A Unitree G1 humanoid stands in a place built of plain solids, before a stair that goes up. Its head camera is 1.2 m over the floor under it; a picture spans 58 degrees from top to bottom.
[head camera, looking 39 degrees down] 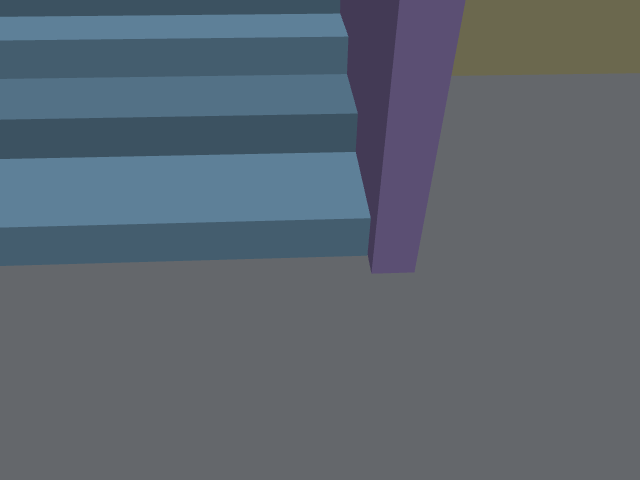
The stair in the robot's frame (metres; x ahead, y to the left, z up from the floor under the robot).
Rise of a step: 0.20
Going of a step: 0.56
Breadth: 2.27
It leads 2 degrees to the left of straight ahead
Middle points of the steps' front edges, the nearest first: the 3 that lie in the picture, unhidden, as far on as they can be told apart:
1.33 0.93 0.20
1.88 0.96 0.39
2.44 0.98 0.59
